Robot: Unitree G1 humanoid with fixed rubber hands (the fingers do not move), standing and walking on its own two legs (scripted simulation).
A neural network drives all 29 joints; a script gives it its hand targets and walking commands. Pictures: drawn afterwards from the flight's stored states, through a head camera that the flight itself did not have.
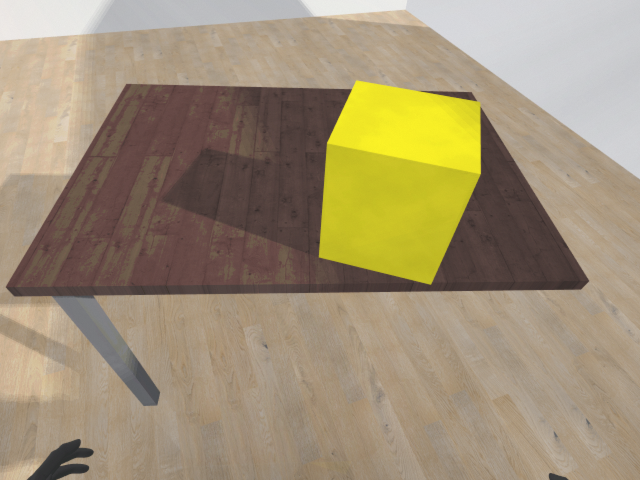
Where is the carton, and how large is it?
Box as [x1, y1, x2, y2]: [319, 80, 480, 284]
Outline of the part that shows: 356,80 327,142 319,257 430,284 480,174 479,102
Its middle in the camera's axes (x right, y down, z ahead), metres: +0.13 -0.10 +0.68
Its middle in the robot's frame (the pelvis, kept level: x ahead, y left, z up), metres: +0.60 -0.14 +0.03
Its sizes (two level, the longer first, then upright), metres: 0.210 0.200 0.250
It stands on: a table, 0.66 m high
